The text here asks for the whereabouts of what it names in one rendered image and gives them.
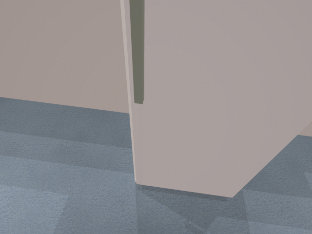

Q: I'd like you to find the fridge door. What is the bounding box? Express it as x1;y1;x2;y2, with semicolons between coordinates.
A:
124;0;312;198

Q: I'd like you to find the handle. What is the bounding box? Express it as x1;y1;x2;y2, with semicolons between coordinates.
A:
129;0;145;104

